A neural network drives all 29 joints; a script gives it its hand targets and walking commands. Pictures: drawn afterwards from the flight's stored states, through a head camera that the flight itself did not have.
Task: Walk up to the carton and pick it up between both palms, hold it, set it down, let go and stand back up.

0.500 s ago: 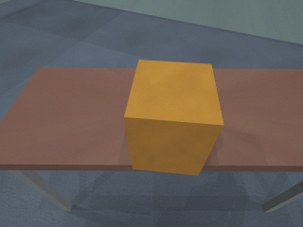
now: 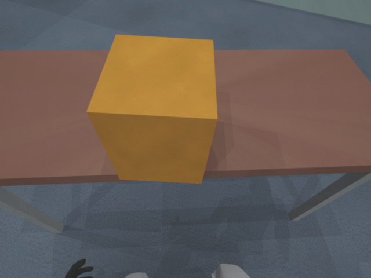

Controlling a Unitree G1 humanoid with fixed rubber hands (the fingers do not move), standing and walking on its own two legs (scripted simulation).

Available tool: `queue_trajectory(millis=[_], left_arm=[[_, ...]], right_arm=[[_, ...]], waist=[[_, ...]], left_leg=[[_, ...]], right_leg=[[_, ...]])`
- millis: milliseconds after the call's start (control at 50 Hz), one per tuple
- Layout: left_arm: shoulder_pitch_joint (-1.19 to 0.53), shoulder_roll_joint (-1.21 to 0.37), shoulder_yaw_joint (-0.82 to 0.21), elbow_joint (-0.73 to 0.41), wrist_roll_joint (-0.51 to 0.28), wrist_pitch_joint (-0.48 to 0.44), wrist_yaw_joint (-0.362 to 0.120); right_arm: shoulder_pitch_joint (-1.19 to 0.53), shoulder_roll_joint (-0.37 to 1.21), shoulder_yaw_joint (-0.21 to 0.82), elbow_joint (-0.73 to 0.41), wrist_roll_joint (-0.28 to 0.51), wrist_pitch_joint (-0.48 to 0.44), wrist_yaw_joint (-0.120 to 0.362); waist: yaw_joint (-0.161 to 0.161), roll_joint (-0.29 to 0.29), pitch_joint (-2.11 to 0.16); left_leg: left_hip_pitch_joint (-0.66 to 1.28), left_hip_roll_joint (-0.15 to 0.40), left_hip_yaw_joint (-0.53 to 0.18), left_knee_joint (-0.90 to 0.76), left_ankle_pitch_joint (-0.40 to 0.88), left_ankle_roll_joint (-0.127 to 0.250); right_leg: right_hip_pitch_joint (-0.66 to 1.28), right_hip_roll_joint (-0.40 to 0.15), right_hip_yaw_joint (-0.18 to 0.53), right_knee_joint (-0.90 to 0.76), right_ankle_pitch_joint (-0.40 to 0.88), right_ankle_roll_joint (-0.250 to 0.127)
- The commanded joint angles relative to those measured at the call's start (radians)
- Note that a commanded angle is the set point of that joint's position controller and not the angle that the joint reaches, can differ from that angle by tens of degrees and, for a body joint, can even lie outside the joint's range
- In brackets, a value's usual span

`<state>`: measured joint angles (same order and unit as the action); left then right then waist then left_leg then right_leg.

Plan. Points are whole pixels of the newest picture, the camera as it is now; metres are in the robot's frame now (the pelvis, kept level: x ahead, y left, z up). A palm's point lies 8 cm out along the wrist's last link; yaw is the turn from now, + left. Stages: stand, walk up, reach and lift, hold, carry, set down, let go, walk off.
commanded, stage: walk up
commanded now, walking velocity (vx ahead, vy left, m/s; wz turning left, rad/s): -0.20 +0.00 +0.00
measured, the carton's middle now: (162, 115) +0.43 +0.05 +0.07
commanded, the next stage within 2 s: none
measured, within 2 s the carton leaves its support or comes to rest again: neither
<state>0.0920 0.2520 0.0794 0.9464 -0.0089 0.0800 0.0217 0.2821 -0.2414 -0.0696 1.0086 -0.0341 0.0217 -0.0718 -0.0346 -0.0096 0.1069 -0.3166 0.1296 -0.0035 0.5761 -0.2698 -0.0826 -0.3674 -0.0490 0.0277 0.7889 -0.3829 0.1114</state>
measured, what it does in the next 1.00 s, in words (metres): steps on the spot: right foot, then left foot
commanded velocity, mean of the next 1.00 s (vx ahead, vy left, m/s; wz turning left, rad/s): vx -0.01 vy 0.04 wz -0.02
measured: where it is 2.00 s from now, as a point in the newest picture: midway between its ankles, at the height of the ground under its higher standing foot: outside the picture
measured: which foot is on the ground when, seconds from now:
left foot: down 0.00-0.04, up 0.06-0.34, down 0.36-0.76, up 0.78-1.00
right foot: up 0.00-0.00, down 0.02-1.00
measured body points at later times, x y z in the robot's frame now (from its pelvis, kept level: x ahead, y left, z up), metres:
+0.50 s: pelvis -0.03 -0.05 +0.01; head -0.03 -0.04 +0.46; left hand +0.01 +0.17 -0.15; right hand -0.02 -0.28 -0.14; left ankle -0.06 +0.05 -0.73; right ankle -0.01 -0.17 -0.73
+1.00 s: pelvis -0.05 +0.01 +0.01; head -0.02 +0.01 +0.46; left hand -0.09 +0.27 -0.14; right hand +0.01 -0.25 -0.14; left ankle -0.06 +0.16 -0.71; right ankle -0.01 -0.17 -0.73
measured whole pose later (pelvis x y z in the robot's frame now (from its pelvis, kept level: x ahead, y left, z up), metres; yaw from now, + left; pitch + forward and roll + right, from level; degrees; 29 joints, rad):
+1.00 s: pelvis -0.05 +0.01 +0.01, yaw +1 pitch +1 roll +0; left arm 0.32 0.21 0.07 1.09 0.04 0.02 0.07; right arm 0.22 -0.24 -0.07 1.01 -0.02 0.04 -0.01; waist 0.04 0.02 0.04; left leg -0.34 0.05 -0.01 0.71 -0.39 -0.04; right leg -0.29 -0.10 0.01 0.45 -0.17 0.07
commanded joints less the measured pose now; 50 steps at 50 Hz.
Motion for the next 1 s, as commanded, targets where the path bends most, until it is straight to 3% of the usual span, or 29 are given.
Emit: queue_trajectory(millis=[0,20,40,60,80,100,120,180,260,280,320,340,360,380,420,440,620,700,720,740,760,780,800,820,860,880,940,960,980], left_arm=[[0.281,0.114,0.019,0.064,0.011,-0.051,0.027],[0.210,0.210,0.025,0.004,0.015,-0.059,0.025],[0.239,0.298,0.042,-0.013,0.025,-0.049,0.023],[0.236,0.204,0.025,0.013,0.051,-0.050,-0.005],[0.091,0.136,0.002,-0.033,0.060,-0.042,-0.017],[-0.042,0.114,-0.011,-0.064,0.061,-0.041,-0.018],[-0.077,0.083,-0.019,-0.071,0.046,-0.056,-0.013],[0.041,0.006,-0.045,-0.012,0.018,-0.087,-0.004],[0.153,0.053,-0.042,0.036,0.036,-0.090,0.015],[0.158,0.063,-0.040,0.041,0.035,-0.083,0.017],[0.141,0.056,-0.039,0.045,0.018,-0.076,0.014],[0.167,0.022,-0.045,0.046,0.010,-0.080,0.009],[0.210,-0.025,-0.054,0.049,-0.002,-0.079,0.006],[0.186,-0.045,-0.064,0.056,0.003,-0.074,0.006],[0.169,0.024,-0.045,0.073,0.013,-0.081,0.007],[0.191,0.024,-0.044,0.089,0.016,-0.083,0.005],[0.236,-0.040,-0.066,0.158,0.021,-0.090,0.008],[0.260,-0.046,-0.069,0.179,0.020,-0.091,0.011],[0.257,0.105,-0.019,0.110,0.052,-0.090,0.038],[0.353,0.190,0.005,0.136,0.051,-0.080,0.054],[0.386,0.191,0.010,0.143,0.049,-0.071,0.066],[0.395,0.157,0.007,0.146,0.053,-0.070,0.071],[0.358,0.132,0.012,0.133,0.052,-0.073,0.071],[0.299,0.113,0.015,0.114,0.050,-0.075,0.071],[0.232,0.060,0.004,0.104,0.060,-0.077,0.058],[0.193,0.072,0.007,0.091,0.061,-0.077,0.053],[0.194,0.120,0.024,0.079,0.068,-0.069,0.043],[0.229,0.031,-0.007,0.142,0.016,-0.057,0.034],[0.246,0.032,0.003,0.146,0.021,-0.050,0.025]], right_arm=[[0.034,-0.126,-0.034,-0.048,-0.001,0.007,0.023],[0.142,-0.042,-0.016,-0.053,-0.015,0.019,0.025],[0.103,-0.041,-0.017,-0.088,0.013,0.036,0.007],[0.128,-0.058,-0.007,-0.049,0.031,0.046,0.025],[0.013,-0.099,-0.024,-0.072,0.026,0.046,0.051],[0.064,-0.086,-0.031,-0.045,0.025,0.038,0.068],[0.117,-0.060,-0.021,-0.015,0.016,0.035,0.080],[0.082,-0.028,-0.006,0.001,0.003,0.021,0.071],[0.019,-0.021,0.011,-0.008,0.028,0.012,0.038],[0.046,-0.016,0.015,0.005,0.030,0.009,0.033],[0.130,0.014,0.031,0.051,0.025,-0.010,0.026],[0.140,-0.017,0.029,0.060,0.011,-0.023,0.025],[0.085,-0.052,0.028,0.058,0.021,-0.028,0.029],[0.037,-0.029,0.036,0.064,0.026,-0.028,0.041],[0.003,0.039,0.055,0.056,0.017,-0.043,0.046],[0.018,0.026,0.052,0.058,0.020,-0.046,0.041],[0.081,0.026,0.049,0.098,0.028,-0.044,0.038],[0.091,0.034,0.052,0.109,0.027,-0.046,0.039],[0.058,-0.130,-0.009,0.105,0.027,-0.013,0.034],[0.022,-0.094,-0.006,0.070,0.018,0.002,0.039],[0.024,-0.064,-0.007,0.048,0.004,0.013,0.046],[0.004,-0.040,-0.007,0.021,-0.002,0.018,0.051],[-0.012,-0.006,-0.003,0.001,-0.004,0.017,0.058],[-0.017,0.009,-0.004,-0.007,-0.007,0.015,0.064],[0.017,0.018,-0.003,-0.011,-0.014,0.014,0.071],[0.045,0.025,0.000,-0.009,-0.008,0.016,0.069],[0.067,0.012,0.003,-0.010,0.020,0.024,0.056],[0.098,0.070,0.023,-0.021,0.041,-0.008,0.060],[0.130,0.013,0.010,0.008,0.034,-0.027,0.054]], waist=[[0.063,0.036,-0.157],[-0.005,-0.285,-0.144],[0.097,-0.443,-0.212],[0.080,-0.360,-0.260],[0.056,-0.303,-0.094],[-0.020,-0.322,-0.046],[-0.050,-0.343,-0.057],[-0.017,-0.218,-0.057],[0.044,-0.210,-0.071],[0.038,-0.207,-0.072],[-0.004,-0.108,-0.076],[0.024,-0.015,-0.096],[0.085,0.113,-0.063],[0.076,0.203,-0.002],[0.068,0.135,0.003],[0.064,0.136,-0.016],[0.038,0.003,-0.005],[0.036,-0.015,-0.009],[0.105,0.115,0.026],[0.128,-0.025,-0.010],[0.145,-0.150,-0.031],[0.131,-0.171,-0.036],[0.114,-0.156,-0.054],[0.088,-0.148,-0.068],[0.045,-0.173,-0.057],[0.030,-0.199,-0.054],[0.054,-0.259,-0.062],[-0.019,-0.335,-0.157],[-0.018,-0.197,-0.149]], left_leg=[[-0.084,-0.031,-0.007,0.135,0.184,0.099],[-0.275,-0.111,0.029,0.321,-0.403,0.061],[-0.218,-0.135,-0.063,0.544,-0.485,0.048],[-0.082,-0.108,-0.144,0.465,-0.338,0.104],[-0.136,-0.129,-0.122,0.467,-0.257,0.125],[-0.178,-0.163,-0.085,0.507,-0.195,0.128],[-0.155,-0.138,-0.072,0.474,-0.124,0.125],[-0.039,-0.118,-0.004,0.313,-0.097,0.100],[0.035,-0.123,0.003,0.009,-0.208,0.098],[0.070,-0.124,0.010,-0.082,-0.173,0.106],[0.236,-0.089,-0.021,-0.336,0.162,0.114],[0.311,-0.014,-0.116,-0.325,0.234,0.120],[0.199,0.032,-0.180,-0.320,0.201,0.153],[0.009,0.033,-0.186,-0.363,0.011,0.164],[0.077,-0.021,-0.116,-0.363,0.097,0.128],[0.112,-0.031,-0.102,-0.351,0.112,0.124],[0.125,-0.038,-0.096,-0.329,0.039,0.142],[0.123,-0.040,-0.090,-0.316,0.060,0.143],[-0.025,-0.101,0.018,-0.124,0.044,0.104],[-0.153,-0.133,0.050,0.029,-0.069,0.083],[-0.187,-0.125,0.041,0.247,-0.218,0.082],[-0.195,-0.098,0.001,0.393,-0.235,0.081],[-0.186,-0.087,-0.026,0.477,-0.214,0.074],[-0.173,-0.076,-0.050,0.524,-0.176,0.065],[-0.078,-0.059,-0.058,0.413,-0.094,0.046],[-0.059,-0.068,-0.038,0.341,-0.100,0.035],[-0.003,-0.088,0.022,0.079,-0.168,0.026],[0.142,-0.109,0.033,-0.146,-0.049,0.046],[0.167,-0.174,0.115,-0.248,0.098,0.015]], right_leg=[[0.379,-0.029,-0.048,-0.486,0.411,0.047],[0.387,-0.318,0.216,-0.418,0.703,-0.011],[0.211,-0.490,0.318,-0.408,0.874,-0.259],[0.076,-0.374,0.413,-0.610,-0.065,-0.292],[-0.005,-0.236,0.291,-0.696,-0.372,-0.213],[0.025,-0.168,0.178,-0.663,-0.250,-0.162],[0.067,-0.148,0.120,-0.631,-0.083,-0.167],[0.102,-0.118,0.063,-0.565,0.209,-0.205],[0.209,-0.188,0.148,-0.505,0.311,-0.290],[0.215,-0.194,0.161,-0.491,0.329,-0.293],[0.153,-0.168,0.138,-0.438,0.372,-0.232],[0.095,-0.121,0.095,-0.390,0.347,-0.187],[0.105,-0.033,0.016,-0.424,0.191,-0.157],[0.232,-0.030,0.010,-0.454,0.175,-0.142],[0.251,-0.046,0.030,-0.428,0.293,-0.149],[0.236,-0.045,0.026,-0.434,0.301,-0.150],[0.197,-0.042,0.016,-0.464,0.255,-0.128],[0.200,-0.045,0.017,-0.460,0.257,-0.129],[0.240,-0.196,0.123,-0.420,0.253,-0.168],[0.309,-0.331,0.314,-0.500,0.205,-0.246],[0.273,-0.454,0.445,-0.563,0.210,-0.333],[0.212,-0.494,0.470,-0.589,0.216,-0.376],[0.160,-0.458,0.396,-0.600,0.169,-0.373],[0.120,-0.397,0.306,-0.596,0.113,-0.337],[0.006,-0.274,0.203,-0.592,0.111,-0.238],[0.000,-0.241,0.153,-0.573,0.139,-0.216],[0.044,-0.226,0.128,-0.524,0.221,-0.219],[0.095,-0.056,-0.010,-0.440,0.208,-0.214],[0.127,0.001,-0.081,-0.316,0.219,-0.177]])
